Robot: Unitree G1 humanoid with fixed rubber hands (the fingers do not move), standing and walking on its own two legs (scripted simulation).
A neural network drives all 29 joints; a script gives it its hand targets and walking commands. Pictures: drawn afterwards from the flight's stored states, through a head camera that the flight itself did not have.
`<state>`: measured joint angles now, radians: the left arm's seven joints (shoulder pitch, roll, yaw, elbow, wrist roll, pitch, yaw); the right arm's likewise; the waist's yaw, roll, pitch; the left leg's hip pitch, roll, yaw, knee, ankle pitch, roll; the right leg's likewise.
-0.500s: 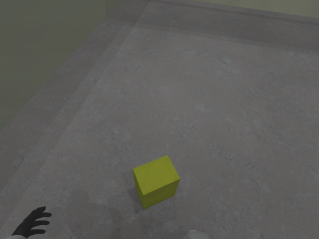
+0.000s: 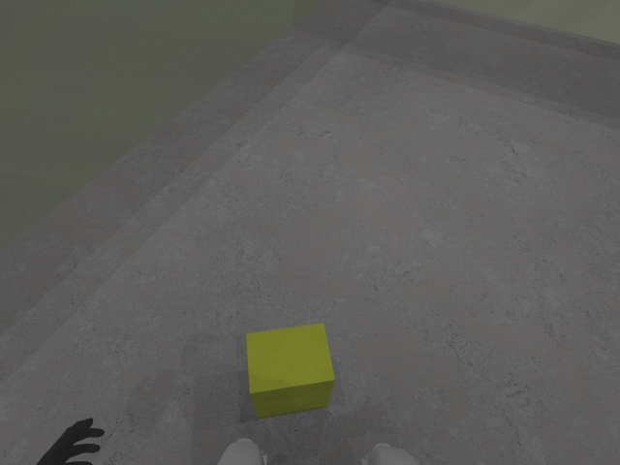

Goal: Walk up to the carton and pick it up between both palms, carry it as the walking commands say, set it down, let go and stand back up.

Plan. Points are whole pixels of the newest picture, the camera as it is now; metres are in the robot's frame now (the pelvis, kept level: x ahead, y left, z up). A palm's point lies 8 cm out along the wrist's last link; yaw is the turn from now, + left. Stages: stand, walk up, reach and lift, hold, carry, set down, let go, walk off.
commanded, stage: walk up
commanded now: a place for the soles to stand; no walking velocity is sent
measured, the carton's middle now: (289, 373) +0.42 +0.06 -0.59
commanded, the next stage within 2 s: reach and lift in 2.00 s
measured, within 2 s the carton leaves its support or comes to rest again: neither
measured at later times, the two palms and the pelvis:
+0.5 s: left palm out of the picture +0.02 +0.33 -0.04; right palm (567, 414) +0.20 -0.33 -0.06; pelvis +0.01 -0.03 +0.02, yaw +11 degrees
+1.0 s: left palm out of the picture +0.02 +0.34 -0.07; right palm (532, 401) +0.21 -0.27 -0.04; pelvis +0.01 +0.00 +0.04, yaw +12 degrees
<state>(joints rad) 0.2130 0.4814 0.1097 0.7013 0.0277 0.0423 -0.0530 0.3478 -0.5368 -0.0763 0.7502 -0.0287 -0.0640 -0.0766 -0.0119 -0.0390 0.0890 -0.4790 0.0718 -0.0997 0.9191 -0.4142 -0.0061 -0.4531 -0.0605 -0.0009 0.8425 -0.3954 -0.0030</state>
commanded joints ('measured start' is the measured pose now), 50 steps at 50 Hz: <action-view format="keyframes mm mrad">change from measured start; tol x32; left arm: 1 48 292 69 -45 -4 -35 28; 50 -52 144 -71 236 -37 -96 62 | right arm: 1 -11 -101 -19 -86 18 23 2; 50 -336 -67 28 162 29 39 79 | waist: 1 50 -146 -119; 50 26 111 -145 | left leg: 1 -174 -116 15 283 -171 36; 12 46 -107 131 -180 -17 47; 19 243 130 -192 -320 663 266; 24 -44 -81 -52 136 -196 36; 30 292 -119 122 -349 82 43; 33 199 203 -373 -537 27 222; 50 244 33 -42 -480 320 56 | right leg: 1 107 -388 536 -457 23 -222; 13 184 -260 115 -204 499 -163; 17 -24 5 -42 78 -259 -10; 23 254 -412 419 -425 443 -275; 33 -4 -4 -43 -45 -226 1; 50 252 -57 34 -373 307 -28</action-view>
